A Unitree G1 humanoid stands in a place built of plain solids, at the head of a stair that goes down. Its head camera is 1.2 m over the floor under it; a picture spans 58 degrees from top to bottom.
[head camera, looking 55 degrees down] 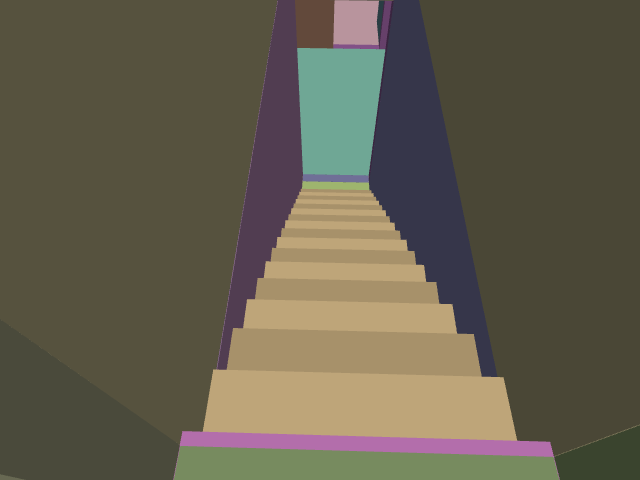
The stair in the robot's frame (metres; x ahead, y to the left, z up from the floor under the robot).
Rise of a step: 0.20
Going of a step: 0.23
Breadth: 0.94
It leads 2 degrees to the right of straight ahead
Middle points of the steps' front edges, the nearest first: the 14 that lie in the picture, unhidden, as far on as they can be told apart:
0.23 -0.12 0.00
0.45 -0.12 -0.19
0.68 -0.13 -0.39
0.91 -0.13 -0.59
1.14 -0.14 -0.79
1.36 -0.15 -0.98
1.59 -0.15 -1.18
1.82 -0.16 -1.38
2.05 -0.16 -1.57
2.28 -0.17 -1.77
2.50 -0.18 -1.97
2.73 -0.18 -2.16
2.96 -0.19 -2.36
3.19 -0.20 -2.56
